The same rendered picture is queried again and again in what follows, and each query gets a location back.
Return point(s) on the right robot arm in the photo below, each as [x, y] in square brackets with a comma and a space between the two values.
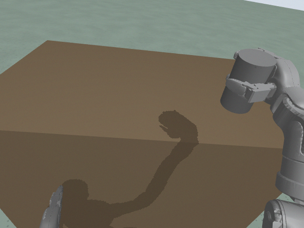
[288, 113]

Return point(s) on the right robot hand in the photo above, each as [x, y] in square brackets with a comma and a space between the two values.
[283, 75]

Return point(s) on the left robot hand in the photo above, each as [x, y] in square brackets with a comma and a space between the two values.
[52, 215]

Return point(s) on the can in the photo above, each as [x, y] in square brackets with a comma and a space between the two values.
[253, 66]

